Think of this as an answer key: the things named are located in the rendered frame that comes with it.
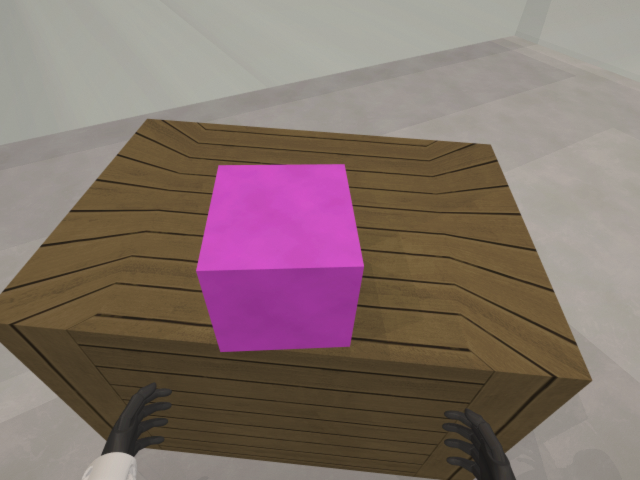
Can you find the carton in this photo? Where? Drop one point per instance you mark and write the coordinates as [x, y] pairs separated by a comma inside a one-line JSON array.
[[280, 265]]

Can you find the pedestal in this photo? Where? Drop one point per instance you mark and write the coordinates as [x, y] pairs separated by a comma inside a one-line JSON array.
[[455, 308]]

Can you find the robot left forearm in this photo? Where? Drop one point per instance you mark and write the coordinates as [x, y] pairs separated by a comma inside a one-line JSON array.
[[112, 466]]

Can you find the right robot hand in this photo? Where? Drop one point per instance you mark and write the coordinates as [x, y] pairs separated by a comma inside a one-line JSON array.
[[490, 461]]

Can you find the left robot hand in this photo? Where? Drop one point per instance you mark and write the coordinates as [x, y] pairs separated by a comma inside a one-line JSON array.
[[127, 429]]

